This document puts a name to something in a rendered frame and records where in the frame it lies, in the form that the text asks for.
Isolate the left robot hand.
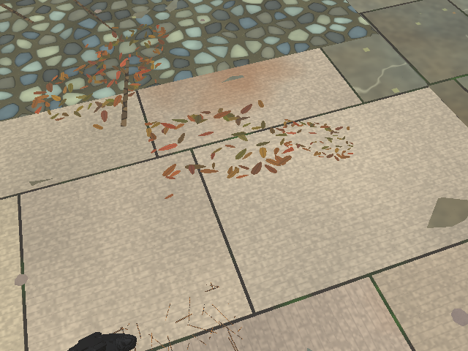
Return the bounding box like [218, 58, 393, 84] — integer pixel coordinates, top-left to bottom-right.
[67, 332, 137, 351]

